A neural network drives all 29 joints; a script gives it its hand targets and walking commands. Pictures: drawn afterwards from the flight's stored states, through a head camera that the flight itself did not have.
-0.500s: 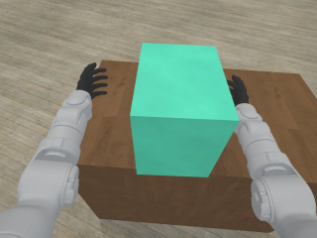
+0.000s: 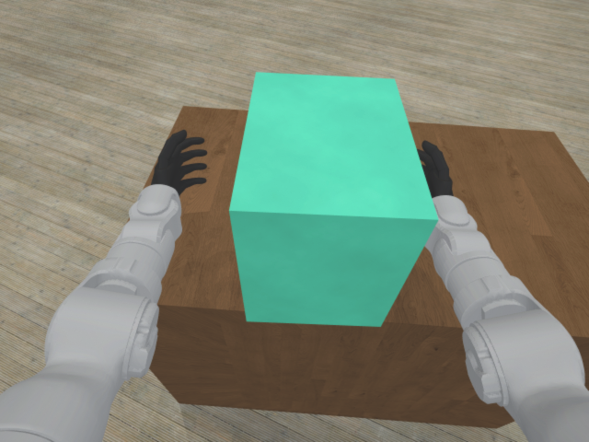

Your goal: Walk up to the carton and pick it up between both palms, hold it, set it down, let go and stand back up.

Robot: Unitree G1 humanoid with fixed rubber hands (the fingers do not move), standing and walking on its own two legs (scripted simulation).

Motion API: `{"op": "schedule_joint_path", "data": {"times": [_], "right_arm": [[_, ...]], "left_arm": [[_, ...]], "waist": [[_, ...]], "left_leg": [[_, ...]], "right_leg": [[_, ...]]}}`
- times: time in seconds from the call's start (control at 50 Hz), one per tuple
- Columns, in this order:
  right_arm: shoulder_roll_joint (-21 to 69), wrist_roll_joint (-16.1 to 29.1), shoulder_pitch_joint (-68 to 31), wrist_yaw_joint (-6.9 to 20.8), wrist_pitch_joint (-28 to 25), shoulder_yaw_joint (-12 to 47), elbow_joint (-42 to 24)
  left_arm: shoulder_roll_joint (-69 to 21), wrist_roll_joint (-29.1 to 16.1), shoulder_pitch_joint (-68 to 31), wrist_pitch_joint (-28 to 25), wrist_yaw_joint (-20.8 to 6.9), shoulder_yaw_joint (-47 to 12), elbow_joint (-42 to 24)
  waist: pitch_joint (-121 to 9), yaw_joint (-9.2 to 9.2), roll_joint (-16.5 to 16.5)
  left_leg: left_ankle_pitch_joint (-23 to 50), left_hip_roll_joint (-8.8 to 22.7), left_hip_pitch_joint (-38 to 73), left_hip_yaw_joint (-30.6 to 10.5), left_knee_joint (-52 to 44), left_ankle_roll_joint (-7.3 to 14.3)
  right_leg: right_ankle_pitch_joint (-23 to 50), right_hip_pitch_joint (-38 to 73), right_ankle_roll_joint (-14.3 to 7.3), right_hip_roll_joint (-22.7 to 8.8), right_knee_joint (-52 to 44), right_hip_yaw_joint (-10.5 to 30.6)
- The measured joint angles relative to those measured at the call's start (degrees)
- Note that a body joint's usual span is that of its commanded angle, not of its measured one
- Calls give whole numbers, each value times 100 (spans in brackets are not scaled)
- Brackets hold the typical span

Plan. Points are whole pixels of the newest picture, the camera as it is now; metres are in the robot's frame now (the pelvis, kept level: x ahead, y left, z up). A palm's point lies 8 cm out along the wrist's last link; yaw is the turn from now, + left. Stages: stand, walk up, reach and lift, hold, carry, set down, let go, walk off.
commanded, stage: reach and lift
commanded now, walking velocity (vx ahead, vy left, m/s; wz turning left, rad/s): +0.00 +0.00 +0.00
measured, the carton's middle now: (319, 201) +0.46 -0.01 +0.06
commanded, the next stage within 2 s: none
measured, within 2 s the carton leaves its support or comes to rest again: leaves its support in 1.80 s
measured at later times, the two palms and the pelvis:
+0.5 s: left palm (188, 185) +0.44 +0.19 +0.11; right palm (407, 196) +0.44 -0.13 +0.11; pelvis +0.01 +0.01 +0.01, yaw -1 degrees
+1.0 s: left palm (180, 181) +0.43 +0.19 +0.12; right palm (402, 198) +0.42 -0.12 +0.12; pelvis +0.01 +0.02 +0.01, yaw +0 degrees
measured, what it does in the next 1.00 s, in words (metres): stands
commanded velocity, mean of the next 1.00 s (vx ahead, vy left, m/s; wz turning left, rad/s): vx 0.00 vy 0.00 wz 0.00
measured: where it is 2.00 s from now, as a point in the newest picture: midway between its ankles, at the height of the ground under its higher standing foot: outside the picture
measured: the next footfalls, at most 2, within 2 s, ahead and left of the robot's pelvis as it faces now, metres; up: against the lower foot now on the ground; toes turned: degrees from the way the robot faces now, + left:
none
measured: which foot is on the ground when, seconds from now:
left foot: down 0.00-1.00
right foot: down 0.00-1.00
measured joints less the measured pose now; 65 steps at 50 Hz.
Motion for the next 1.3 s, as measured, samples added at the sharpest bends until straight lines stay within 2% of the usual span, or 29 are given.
{"op": "schedule_joint_path", "data": {"times": [0.16,0.26,0.38,0.44,0.56,0.68,0.8,0.9,1.0,1.06,1.1,1.18,1.3], "right_arm": [[268,-466,-27,-107,83,-386,-58],[465,-729,-46,-121,12,-636,-29],[619,-1027,213,-252,10,-878,-406],[686,-1120,376,-257,86,-954,-642],[856,-1382,335,-261,205,-1234,-657],[927,-1670,204,-244,226,-1615,-499],[994,-1965,246,-197,167,-1858,-561],[1144,-2436,333,-115,60,-2257,-678],[1504,-3500,622,236,-47,-3110,-1200],[1684,-3835,840,441,-29,-3373,-1566],[1739,-3859,926,551,-35,-3448,-1673],[1678,-3765,1000,688,-137,-3383,-1661],[1753,-3911,1023,710,-68,-3421,-1783]], "left_arm": [[-155,126,-152,-153,24,61,213],[-497,581,-151,-113,114,360,8],[-773,1257,151,182,202,1024,-584],[-856,1431,343,395,220,1204,-900],[-941,1583,408,657,313,1319,-1274],[-980,1742,216,826,443,1372,-1241],[-1051,1868,210,804,448,1503,-1214],[-1196,2292,235,692,310,1974,-1249],[-1459,3104,400,626,-115,2709,-1562],[-1620,3342,591,787,-333,2922,-1923],[-1706,3355,729,962,-408,2923,-2211],[-1864,3331,1039,1258,-318,2727,-2822],[-1858,3256,1108,1362,-366,2734,-2949]], "waist": [[-96,-58,-35],[38,-23,15],[311,71,10],[305,127,-21],[362,118,-47],[501,136,-19],[496,118,18],[590,111,1],[813,120,-69],[1013,135,-82],[1143,119,-81],[1259,117,-40],[1310,84,-56]], "left_leg": [[31,-44,-64,18,-66,29],[-12,-26,53,42,-69,38],[-35,10,420,138,-194,61],[-40,15,522,183,-254,75],[-65,14,662,163,-251,85],[-90,21,737,141,-194,92],[-77,11,721,132,-194,108],[-43,-2,886,156,-289,134],[55,-41,1365,192,-580,152],[74,-65,1724,213,-714,161],[72,-80,1902,205,-748,154],[48,-84,2033,172,-717,133],[116,-92,2096,132,-814,150]], "right_leg": [[-16,-92,20,-47,7,11],[9,72,42,-30,-111,33],[70,448,77,5,-323,129],[77,536,88,9,-380,171],[82,729,95,6,-462,143],[105,873,102,7,-524,106],[134,894,123,-10,-577,73],[162,1051,139,-27,-653,74],[207,1488,158,-71,-846,82],[198,1824,170,-97,-927,83],[174,2003,177,-117,-941,60],[148,2179,165,-129,-959,-11],[155,2233,159,-147,-984,-98]]}}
